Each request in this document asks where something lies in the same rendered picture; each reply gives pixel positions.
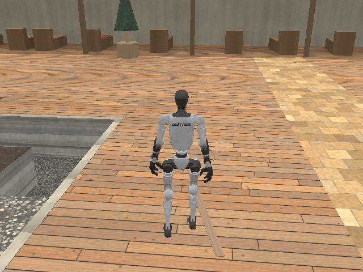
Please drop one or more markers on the right robot shin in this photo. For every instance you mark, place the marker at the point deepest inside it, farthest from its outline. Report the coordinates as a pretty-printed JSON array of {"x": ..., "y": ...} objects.
[{"x": 193, "y": 204}]

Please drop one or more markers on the right robot upper arm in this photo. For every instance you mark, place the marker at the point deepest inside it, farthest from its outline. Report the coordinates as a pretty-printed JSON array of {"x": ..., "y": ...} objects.
[{"x": 201, "y": 129}]

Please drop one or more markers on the right robot hand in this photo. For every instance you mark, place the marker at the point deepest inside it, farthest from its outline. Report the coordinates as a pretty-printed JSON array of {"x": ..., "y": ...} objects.
[{"x": 209, "y": 174}]

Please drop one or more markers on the left robot hand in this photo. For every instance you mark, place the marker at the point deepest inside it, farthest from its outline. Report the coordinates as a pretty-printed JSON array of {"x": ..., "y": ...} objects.
[{"x": 153, "y": 167}]

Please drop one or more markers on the robot right forearm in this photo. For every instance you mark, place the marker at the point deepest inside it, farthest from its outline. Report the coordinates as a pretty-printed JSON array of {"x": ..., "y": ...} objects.
[{"x": 206, "y": 155}]

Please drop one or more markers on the left robot upper arm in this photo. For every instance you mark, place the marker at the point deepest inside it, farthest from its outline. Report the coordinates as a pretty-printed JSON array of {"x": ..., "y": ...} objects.
[{"x": 163, "y": 120}]

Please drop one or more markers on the robot left forearm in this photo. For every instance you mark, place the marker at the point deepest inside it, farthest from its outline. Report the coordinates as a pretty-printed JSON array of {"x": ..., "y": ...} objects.
[{"x": 156, "y": 151}]

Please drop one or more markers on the robot torso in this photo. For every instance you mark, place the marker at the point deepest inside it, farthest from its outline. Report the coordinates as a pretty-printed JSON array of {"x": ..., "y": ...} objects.
[{"x": 181, "y": 131}]

